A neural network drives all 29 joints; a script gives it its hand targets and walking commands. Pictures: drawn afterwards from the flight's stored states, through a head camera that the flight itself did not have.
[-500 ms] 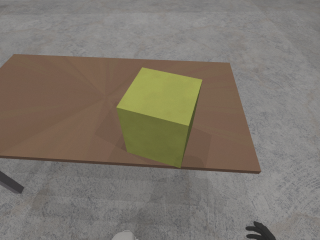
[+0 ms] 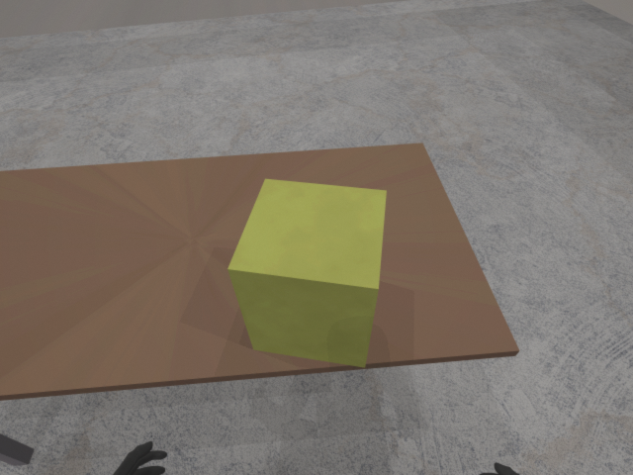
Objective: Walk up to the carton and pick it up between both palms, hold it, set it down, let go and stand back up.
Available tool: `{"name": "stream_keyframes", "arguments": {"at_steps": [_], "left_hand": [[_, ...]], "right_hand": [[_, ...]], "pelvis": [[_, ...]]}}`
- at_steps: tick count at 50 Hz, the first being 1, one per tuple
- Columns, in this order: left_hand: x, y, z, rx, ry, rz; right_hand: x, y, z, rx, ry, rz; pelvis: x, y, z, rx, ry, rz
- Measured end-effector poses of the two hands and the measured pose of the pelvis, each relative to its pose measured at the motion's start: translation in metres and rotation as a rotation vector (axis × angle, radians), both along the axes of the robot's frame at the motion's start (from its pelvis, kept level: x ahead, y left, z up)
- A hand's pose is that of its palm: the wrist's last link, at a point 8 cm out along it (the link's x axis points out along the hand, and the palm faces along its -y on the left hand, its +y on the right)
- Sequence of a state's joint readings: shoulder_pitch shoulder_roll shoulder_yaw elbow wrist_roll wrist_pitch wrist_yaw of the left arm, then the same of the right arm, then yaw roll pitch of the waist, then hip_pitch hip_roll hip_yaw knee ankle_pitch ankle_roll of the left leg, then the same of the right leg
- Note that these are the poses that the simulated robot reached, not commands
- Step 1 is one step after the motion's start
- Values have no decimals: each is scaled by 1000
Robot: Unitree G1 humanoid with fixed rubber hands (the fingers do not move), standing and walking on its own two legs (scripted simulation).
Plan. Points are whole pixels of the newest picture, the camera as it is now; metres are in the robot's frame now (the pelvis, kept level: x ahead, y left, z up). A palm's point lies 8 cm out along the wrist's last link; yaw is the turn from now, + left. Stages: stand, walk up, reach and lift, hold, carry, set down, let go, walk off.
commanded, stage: walk up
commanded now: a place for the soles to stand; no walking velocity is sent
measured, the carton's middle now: (316, 274) +0.46 +0.01 -0.08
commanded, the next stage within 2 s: none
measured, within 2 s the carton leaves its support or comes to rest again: neither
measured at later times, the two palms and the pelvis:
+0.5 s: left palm out of the picture +0.11 +0.25 -0.10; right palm out of the picture +0.07 -0.28 -0.10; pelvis +0.00 -0.01 +0.00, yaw -4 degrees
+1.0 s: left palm out of the picture +0.16 +0.22 -0.10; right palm out of the picture +0.07 -0.29 -0.10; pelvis +0.04 -0.02 +0.00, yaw -7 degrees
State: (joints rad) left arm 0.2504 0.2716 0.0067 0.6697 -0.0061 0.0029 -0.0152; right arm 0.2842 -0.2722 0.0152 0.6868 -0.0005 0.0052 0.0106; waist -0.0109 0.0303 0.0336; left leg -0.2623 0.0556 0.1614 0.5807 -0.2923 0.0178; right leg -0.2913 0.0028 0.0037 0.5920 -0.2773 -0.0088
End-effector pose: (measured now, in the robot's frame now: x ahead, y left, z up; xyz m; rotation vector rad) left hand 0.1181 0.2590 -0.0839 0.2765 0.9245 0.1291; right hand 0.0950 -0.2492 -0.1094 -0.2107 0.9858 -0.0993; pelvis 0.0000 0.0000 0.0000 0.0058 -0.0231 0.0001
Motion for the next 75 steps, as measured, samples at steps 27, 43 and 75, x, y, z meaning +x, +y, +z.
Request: {"name": "stream_keyframes", "arguments": {"at_steps": [27,43,75], "left_hand": [[-15,-13,-12,-16,94,-39],[14,-33,-18,-22,128,-77],[40,-24,-15,5,104,-102]], "right_hand": [[-31,-31,10,-65,26,-65],[-33,-38,5,-55,89,-107],[-45,-36,1,-63,110,-173]], "pelvis": [[0,-11,3,7,3,-73],[32,-20,3,10,19,-105],[35,-14,1,1,-8,-139]]}}
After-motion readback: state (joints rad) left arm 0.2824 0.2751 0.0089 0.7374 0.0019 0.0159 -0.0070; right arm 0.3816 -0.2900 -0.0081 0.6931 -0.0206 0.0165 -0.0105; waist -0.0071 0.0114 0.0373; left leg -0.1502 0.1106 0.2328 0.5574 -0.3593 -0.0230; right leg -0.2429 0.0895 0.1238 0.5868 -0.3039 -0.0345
